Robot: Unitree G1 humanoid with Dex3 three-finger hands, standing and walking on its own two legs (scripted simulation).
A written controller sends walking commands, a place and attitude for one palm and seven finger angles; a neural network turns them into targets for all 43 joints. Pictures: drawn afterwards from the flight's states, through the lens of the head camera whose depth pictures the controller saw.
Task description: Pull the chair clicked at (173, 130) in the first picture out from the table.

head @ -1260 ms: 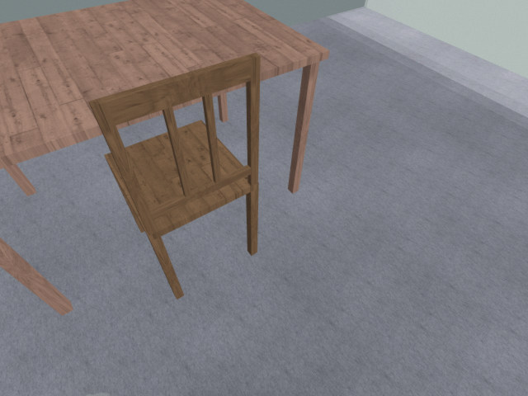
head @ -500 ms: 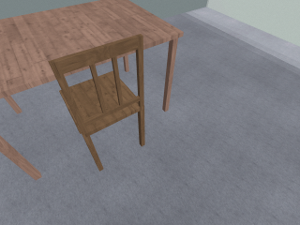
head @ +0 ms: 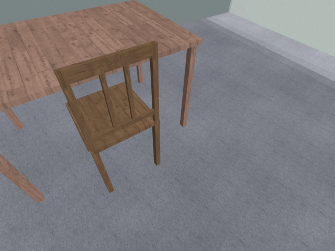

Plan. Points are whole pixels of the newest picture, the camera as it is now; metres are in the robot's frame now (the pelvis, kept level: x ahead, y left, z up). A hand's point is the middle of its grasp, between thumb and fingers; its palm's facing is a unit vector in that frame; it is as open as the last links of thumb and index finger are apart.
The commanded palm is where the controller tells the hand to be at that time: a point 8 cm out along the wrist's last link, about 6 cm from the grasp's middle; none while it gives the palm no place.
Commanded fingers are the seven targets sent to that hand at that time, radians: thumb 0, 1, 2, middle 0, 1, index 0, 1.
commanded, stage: look at it before walking up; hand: left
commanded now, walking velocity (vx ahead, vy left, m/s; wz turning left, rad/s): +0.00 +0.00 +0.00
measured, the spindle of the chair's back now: (109, 102) +0.67 +0.28 -0.09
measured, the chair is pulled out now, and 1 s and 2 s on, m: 0.00 0.00 0.00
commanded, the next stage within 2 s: walk around to get in front in 0.38 s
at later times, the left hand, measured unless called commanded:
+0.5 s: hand out of the picture +0.04 +0.22 -0.17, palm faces +0.00 -0.96 -0.27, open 7.4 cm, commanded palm none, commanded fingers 0.00 0.90 0.90 -0.20 -0.30 -0.20 -0.30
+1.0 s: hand out of the picture +0.04 +0.16 -0.17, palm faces -0.13 -0.96 -0.25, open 7.4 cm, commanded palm none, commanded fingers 0.00 0.90 0.90 -0.20 -0.30 -0.20 -0.30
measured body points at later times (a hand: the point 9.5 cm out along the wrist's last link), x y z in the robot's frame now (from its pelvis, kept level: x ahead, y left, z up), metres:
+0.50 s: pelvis +0.00 +0.00 +0.00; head +0.00 +0.00 +0.45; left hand +0.04 +0.27 -0.15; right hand +0.04 -0.26 -0.15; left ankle -0.02 +0.12 -0.75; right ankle -0.02 -0.12 -0.74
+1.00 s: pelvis -0.02 -0.03 -0.01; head +0.02 -0.05 +0.44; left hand +0.05 +0.21 -0.15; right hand +0.01 -0.29 -0.17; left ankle -0.02 +0.12 -0.68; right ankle -0.02 -0.11 -0.75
